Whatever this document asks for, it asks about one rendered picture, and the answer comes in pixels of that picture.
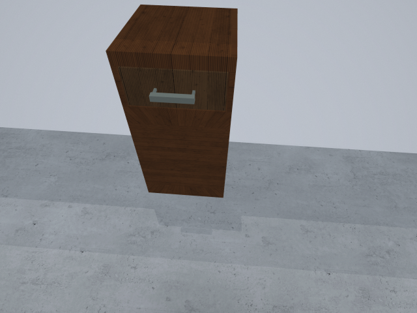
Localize cabinet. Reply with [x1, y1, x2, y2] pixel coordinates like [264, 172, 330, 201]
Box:
[106, 5, 238, 198]

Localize drawer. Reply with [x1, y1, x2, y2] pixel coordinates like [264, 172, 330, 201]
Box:
[118, 67, 229, 111]

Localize handle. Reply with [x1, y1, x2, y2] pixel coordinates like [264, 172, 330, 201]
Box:
[149, 88, 195, 104]

